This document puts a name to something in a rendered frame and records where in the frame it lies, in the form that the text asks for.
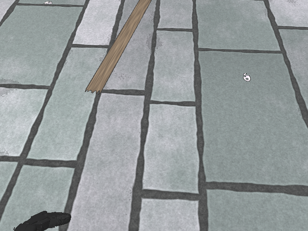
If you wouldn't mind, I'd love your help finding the robot left hand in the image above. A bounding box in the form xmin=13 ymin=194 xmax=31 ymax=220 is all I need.
xmin=13 ymin=211 xmax=71 ymax=231

